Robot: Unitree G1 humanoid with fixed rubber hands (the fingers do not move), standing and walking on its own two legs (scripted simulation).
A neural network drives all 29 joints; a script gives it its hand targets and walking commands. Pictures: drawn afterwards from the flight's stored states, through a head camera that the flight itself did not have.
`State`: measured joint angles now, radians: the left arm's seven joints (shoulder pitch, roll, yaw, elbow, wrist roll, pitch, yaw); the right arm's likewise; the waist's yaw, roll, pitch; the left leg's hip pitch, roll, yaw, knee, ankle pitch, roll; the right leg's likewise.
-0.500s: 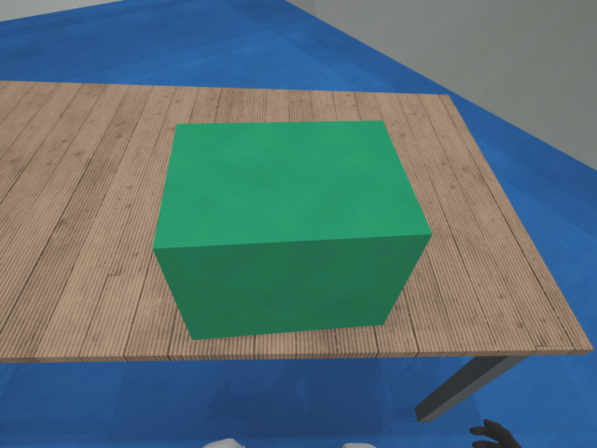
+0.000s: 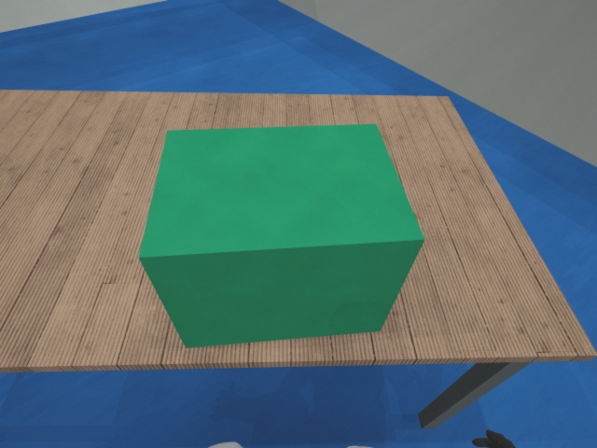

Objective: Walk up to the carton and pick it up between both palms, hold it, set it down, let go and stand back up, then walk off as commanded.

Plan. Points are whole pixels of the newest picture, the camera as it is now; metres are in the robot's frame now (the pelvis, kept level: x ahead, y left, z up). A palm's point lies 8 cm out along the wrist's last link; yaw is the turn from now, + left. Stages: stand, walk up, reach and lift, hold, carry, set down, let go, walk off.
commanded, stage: walk up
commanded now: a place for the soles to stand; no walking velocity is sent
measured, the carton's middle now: (280, 236) +0.40 +0.04 +0.05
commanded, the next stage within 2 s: reach and lift in 0.40 s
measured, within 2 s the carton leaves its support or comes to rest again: neither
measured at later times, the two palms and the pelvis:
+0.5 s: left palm out of the picture +0.09 +0.31 -0.10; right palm out of the picture +0.13 -0.29 -0.09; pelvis +0.00 +0.00 +0.00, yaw +0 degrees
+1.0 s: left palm (100, 434) +0.16 +0.24 -0.03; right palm out of the picture +0.12 -0.30 -0.05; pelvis -0.02 -0.02 +0.03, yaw +0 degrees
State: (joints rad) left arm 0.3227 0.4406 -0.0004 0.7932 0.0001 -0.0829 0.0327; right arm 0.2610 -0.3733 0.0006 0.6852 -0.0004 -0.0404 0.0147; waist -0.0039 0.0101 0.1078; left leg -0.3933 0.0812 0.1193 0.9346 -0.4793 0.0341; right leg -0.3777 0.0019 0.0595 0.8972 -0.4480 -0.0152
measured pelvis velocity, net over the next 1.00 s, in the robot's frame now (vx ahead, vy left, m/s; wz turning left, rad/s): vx -0.02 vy -0.02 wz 0.01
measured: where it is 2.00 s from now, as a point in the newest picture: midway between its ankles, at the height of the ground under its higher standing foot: outside the picture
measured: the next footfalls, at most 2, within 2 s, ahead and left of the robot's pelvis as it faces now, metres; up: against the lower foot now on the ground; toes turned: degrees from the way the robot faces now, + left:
none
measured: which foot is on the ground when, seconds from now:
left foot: down 0.00-1.00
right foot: down 0.00-1.00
